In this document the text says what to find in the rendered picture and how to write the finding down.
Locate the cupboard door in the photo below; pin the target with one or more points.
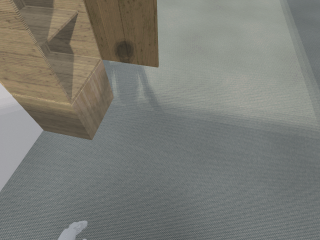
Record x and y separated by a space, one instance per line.
125 31

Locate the left robot hand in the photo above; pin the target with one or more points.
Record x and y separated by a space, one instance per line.
74 229

